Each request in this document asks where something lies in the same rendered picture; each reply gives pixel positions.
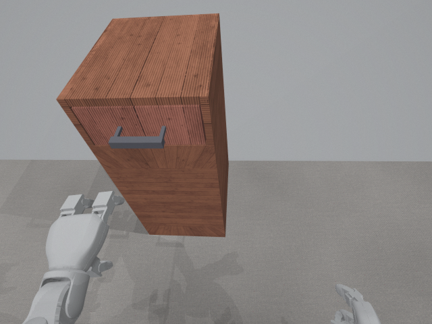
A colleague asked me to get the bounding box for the right robot hand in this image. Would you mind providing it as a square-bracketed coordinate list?
[331, 284, 381, 324]

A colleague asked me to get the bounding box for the cabinet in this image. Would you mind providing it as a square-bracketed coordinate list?
[56, 13, 229, 237]

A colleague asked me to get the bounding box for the robot left forearm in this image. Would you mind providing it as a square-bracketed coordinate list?
[22, 268, 90, 324]

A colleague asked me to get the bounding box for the drawer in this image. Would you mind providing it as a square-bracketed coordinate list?
[72, 105, 207, 145]

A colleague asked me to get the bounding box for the left robot hand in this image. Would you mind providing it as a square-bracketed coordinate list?
[45, 191, 125, 277]

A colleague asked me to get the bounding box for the handle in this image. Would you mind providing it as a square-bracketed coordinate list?
[108, 126, 167, 149]

